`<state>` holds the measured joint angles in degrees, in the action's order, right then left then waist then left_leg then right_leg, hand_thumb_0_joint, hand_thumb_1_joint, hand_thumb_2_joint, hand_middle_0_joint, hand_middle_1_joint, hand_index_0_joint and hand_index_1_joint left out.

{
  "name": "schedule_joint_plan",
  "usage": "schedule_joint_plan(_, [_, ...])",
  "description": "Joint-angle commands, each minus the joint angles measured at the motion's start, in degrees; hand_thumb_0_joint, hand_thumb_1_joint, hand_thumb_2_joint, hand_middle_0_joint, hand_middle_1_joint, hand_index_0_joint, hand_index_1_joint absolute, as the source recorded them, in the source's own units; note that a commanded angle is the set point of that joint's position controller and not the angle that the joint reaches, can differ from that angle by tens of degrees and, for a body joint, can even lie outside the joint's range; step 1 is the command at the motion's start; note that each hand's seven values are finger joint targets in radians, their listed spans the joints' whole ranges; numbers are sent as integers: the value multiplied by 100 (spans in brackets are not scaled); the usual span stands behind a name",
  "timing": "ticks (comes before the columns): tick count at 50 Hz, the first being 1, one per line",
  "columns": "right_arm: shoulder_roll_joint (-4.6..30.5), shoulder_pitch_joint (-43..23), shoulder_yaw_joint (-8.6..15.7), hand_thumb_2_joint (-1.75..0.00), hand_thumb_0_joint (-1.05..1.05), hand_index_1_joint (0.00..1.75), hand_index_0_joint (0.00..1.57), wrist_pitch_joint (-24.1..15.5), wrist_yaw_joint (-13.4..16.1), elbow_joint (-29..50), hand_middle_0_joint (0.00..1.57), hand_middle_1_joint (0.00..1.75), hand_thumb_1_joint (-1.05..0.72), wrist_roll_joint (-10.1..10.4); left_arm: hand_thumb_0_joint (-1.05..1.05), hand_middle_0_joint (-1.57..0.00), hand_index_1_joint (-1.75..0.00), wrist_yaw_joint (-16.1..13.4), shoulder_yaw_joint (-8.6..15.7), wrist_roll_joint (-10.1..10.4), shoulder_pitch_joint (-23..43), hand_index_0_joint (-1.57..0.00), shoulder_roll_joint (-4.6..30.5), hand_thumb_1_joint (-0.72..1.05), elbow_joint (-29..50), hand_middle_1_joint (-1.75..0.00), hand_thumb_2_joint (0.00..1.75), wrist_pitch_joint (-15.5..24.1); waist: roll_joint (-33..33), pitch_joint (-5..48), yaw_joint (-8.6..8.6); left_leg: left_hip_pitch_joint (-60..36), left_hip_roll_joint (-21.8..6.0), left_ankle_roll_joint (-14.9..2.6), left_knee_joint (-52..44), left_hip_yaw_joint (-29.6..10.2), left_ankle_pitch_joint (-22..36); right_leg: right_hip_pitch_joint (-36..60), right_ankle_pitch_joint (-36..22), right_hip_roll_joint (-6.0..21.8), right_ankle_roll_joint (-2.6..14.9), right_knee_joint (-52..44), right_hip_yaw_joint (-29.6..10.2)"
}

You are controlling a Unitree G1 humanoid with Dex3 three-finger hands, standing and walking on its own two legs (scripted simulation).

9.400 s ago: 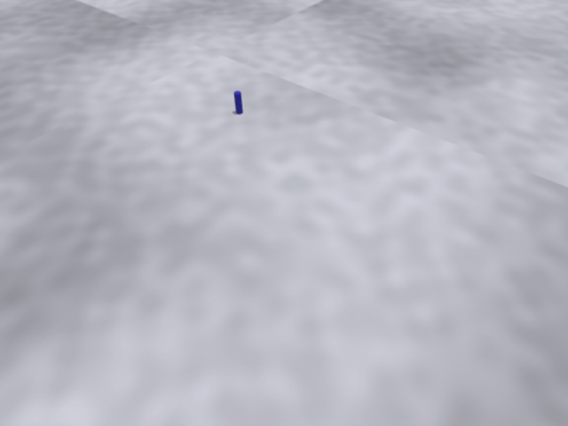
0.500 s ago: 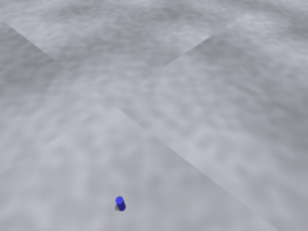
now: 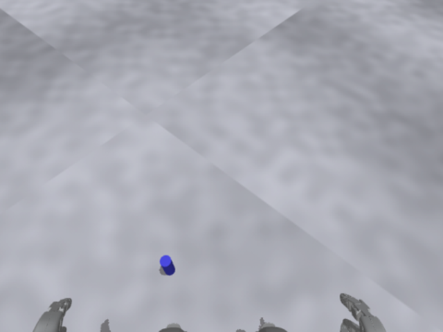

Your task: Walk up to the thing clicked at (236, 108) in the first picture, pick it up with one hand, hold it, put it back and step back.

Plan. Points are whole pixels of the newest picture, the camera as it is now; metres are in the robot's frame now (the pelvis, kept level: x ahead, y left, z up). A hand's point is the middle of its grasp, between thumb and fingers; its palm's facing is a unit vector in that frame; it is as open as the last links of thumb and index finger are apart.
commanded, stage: go down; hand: left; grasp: from the side
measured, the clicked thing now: (167, 265) +0.41 +0.20 -0.66
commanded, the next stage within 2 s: none
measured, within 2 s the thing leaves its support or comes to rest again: neither
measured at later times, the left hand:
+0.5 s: hand out of the picture +0.14 +0.27 -0.15, palm faces +0.06 -0.94 -0.34, open 16.9 cm
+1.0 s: hand (82, 299) +0.23 +0.32 -0.23, palm faces +0.08 -0.96 -0.26, open 16.9 cm
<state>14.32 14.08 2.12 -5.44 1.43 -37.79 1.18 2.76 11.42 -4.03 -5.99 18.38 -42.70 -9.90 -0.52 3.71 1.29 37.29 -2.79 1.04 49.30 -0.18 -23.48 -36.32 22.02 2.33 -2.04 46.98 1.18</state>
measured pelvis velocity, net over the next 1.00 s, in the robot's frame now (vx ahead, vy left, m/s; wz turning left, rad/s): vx -0.04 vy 0.00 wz -0.01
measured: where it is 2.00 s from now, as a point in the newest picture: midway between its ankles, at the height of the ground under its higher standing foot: outside the picture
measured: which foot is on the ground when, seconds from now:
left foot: down 0.00-1.00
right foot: down 0.00-1.00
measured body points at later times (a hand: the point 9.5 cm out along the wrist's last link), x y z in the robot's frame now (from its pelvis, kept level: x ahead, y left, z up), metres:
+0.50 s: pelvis +0.00 +0.00 -0.04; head +0.08 +0.02 +0.40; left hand +0.14 +0.32 -0.13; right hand +0.17 -0.25 -0.12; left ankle +0.01 +0.13 -0.70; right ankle +0.01 -0.15 -0.70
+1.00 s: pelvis -0.04 +0.00 -0.15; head +0.11 +0.03 +0.27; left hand +0.22 +0.37 -0.21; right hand +0.15 -0.27 -0.24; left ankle +0.01 +0.13 -0.70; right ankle +0.01 -0.15 -0.70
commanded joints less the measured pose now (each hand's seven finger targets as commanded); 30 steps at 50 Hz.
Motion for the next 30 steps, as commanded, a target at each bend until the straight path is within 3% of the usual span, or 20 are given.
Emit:
schedule_joint_plan(1, [874, -84, 316, -89, 0, 30, 20, -379, 168, 865, 20, 30, -88, -4, 0, -6, -33, -63, 467, 23, -17, -7, 1319, -52, 1554, -33, 29, 113, -347, 1454, -10, -547, 171, -70, -306, 75, 1235, 343, -940, -246, 269, -120, 139])
schedule_joint_plan(2, [881, -102, 307, -89, 0, 30, 20, -394, 205, 893, 20, 30, -86, -5, 0, -6, -25, -54, 459, 9, -174, -5, 1313, -53, 1618, -25, 22, 45, -403, 1433, 21, -514, 177, -72, -249, 71, 1237, 265, -950, -243, 267, -84, 134])
schedule_joint_plan(7, [857, -135, 245, -89, 0, 30, 20, -443, 331, 1029, 20, 30, -88, -30, 0, -8, -30, 4, 429, 65, -621, -8, 1231, -57, 2181, -31, 24, -334, -342, 1402, 77, -258, 146, -72, 4, -6, 1309, 81, -979, -245, 256, 155, 174])
schedule_joint_plan(8, [840, -160, 238, -89, 0, 30, 20, -460, 354, 1073, 20, 30, -87, -43, 0, -7, -23, 6, 465, 72, -687, -7, 1240, -56, 2265, -23, 18, -393, -362, 1379, 72, -191, 154, -73, 63, -4, 1296, 72, -971, -238, 253, 197, 186])
schedule_joint_plan(9, [834, -157, 235, -89, 0, 30, 20, -476, 369, 1103, 20, 30, -89, -49, 0, -7, -31, 13, 479, 88, -729, -8, 1228, -56, 2319, -31, 26, -443, -364, 1321, 63, -85, 149, -71, 115, -20, 1271, -38, -935, -245, 250, 253, 197])
schedule_joint_plan(11, [802, -162, 218, -89, 0, 30, 20, -514, 409, 1175, 20, 30, -87, -58, 0, -9, -24, 28, 421, 101, -831, -8, 1147, -59, 2516, -24, 19, -534, -329, 1359, 113, -28, 129, -80, 201, -36, 1242, -142, -887, -242, 259, 334, 204])
schedule_joint_plan(12, [785, -168, 219, -89, 0, 30, 20, -538, 432, 1216, 20, 30, -88, -58, 0, -8, -30, 32, 504, 113, -890, -8, 1206, -56, 2565, -31, 26, -580, -355, 1328, 86, 44, 148, -91, 264, -15, 1149, -195, -835, -245, 239, 331, 199])
schedule_joint_plan(15, [754, -166, 203, -89, 0, 30, 20, -591, 475, 1306, 20, 30, -88, -74, 0, -8, -28, 52, 511, 146, -1101, -8, 1175, -55, 2804, -28, 24, -652, -366, 1400, 85, 185, 155, -99, 393, -29, 1103, -261, -814, -231, 241, 442, 201])
schedule_joint_plan(20, [738, -108, 212, -89, 0, 30, 20, -646, 509, 1374, 20, 30, -89, -89, 0, -9, -21, 77, 630, 178, -1245, -9, 1241, -55, 3153, -21, 17, -654, -410, 1655, 87, 256, 123, -83, 626, -81, 1496, -348, -1105, -233, 262, 740, 197])
schedule_joint_plan(25, [724, -129, 203, -90, 0, 30, 20, -699, 510, 1436, 20, 30, -91, -113, 0, -8, -29, 80, 724, 203, -1401, -8, 1255, -51, 3274, -29, 27, -574, -586, 1612, 13, 453, 118, -67, 660, -135, 1127, -669, -689, -260, 291, 901, 224])
schedule_joint_plan(30, [700, -138, 204, -90, 0, 30, 20, -739, 498, 1493, 20, 30, -92, -117, 0, -8, -25, 96, 771, 280, -1619, -8, 1196, -52, 3340, -26, 24, -496, -433, 1658, 17, 693, 136, -97, 818, -148, 930, -765, -583, -276, 275, 989, 223])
